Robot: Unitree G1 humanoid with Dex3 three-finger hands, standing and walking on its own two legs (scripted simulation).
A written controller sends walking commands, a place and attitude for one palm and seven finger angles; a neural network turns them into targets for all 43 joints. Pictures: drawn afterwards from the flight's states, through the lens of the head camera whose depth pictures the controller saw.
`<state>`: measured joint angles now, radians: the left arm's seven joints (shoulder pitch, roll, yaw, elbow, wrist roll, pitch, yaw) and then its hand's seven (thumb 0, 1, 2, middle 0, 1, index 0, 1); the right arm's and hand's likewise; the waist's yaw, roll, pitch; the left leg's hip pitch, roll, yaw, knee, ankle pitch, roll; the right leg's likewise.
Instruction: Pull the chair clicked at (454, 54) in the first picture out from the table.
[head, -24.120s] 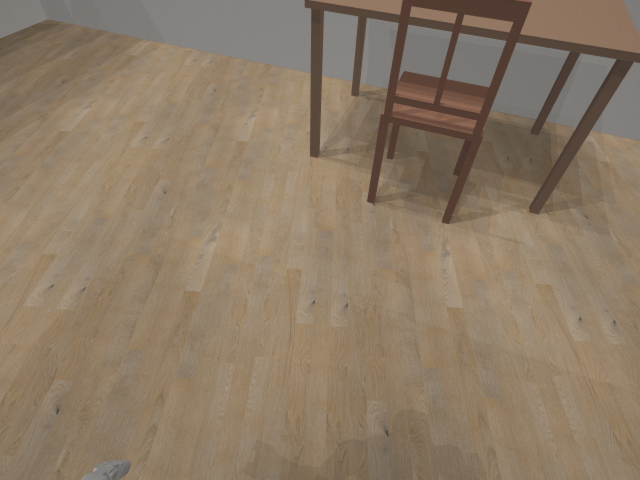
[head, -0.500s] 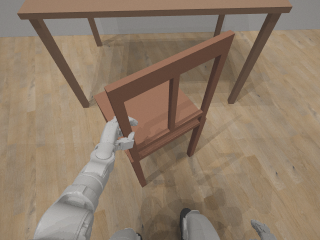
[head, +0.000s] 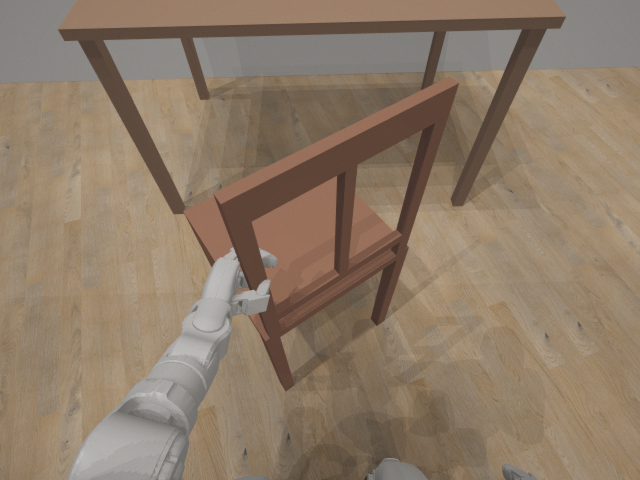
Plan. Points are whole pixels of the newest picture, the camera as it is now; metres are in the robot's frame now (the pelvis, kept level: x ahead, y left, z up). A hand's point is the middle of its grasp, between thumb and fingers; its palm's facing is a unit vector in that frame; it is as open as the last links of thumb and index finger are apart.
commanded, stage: step backward, pulling the chair out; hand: left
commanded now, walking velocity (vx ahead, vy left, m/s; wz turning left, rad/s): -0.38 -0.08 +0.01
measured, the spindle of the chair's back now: (343, 226) +0.49 -0.03 -0.07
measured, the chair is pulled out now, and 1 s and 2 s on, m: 0.38 0.58 0.59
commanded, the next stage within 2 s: stop walking, hand still on the chair in 0.50 s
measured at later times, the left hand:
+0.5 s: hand (247, 360) +0.27 +0.11 -0.05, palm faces -0.13 -0.96 -0.25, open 5.9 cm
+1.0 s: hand (231, 450) +0.16 +0.11 -0.05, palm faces -0.12 -0.97 -0.23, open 5.9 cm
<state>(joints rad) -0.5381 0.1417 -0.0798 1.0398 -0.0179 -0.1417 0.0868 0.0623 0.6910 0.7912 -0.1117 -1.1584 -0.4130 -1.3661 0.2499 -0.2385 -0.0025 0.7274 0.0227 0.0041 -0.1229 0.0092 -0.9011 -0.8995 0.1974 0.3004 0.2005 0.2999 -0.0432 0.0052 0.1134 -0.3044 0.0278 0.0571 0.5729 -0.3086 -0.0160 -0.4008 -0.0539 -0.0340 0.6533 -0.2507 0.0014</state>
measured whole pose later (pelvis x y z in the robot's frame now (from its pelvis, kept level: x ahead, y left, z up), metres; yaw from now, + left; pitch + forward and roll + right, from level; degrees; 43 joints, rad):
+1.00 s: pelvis -0.14 +0.01 +0.01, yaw -2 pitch -2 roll +1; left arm -0.22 0.13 -0.09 0.81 0.00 -0.09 0.09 0.09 0.65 0.82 -0.13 -1.20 -0.43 -1.37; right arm 0.27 -0.21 0.03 0.70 0.03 0.00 -0.11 0.01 -0.90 -0.90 0.20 0.30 0.20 0.30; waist -0.03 0.02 0.06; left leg -0.18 0.04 0.02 0.48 -0.27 -0.03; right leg -0.29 -0.03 -0.04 0.49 -0.18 0.00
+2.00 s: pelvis -0.10 +0.03 -0.01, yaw -2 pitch +7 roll +0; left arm 0.08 0.16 -0.10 0.33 -0.01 0.03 0.03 0.01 -0.29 0.32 -0.33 -1.17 -0.42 -1.21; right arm 0.24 -0.25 0.00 0.60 0.04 -0.08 -0.03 0.01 -0.90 -0.90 0.20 0.30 0.20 0.30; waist -0.03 0.05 -0.06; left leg -0.39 0.02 0.02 0.65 -0.39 -0.02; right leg -0.49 -0.06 -0.03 0.66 -0.30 0.02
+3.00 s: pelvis -0.11 +0.02 -0.03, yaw +1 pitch +9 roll +0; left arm 0.49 0.19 -0.13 -0.11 0.01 0.12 0.00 -0.01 -0.54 0.20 -0.01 0.00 0.00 0.00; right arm 0.26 -0.23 0.01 0.49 0.03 -0.17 -0.09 0.02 -0.90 -0.90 0.20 0.30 0.20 0.30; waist -0.03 0.05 -0.12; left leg -0.54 0.02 -0.03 0.87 -0.48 -0.02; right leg -0.62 -0.07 -0.07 0.86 -0.39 0.01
